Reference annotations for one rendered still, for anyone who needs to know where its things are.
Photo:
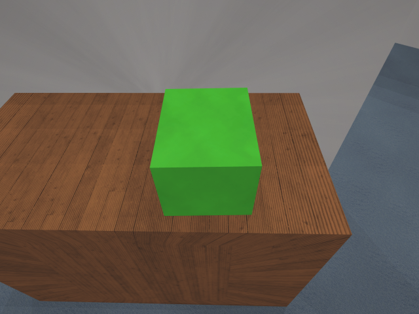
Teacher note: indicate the pedestal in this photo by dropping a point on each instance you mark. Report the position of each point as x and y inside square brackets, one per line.
[81, 220]

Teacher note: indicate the carton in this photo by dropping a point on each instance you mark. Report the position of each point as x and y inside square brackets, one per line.
[206, 158]

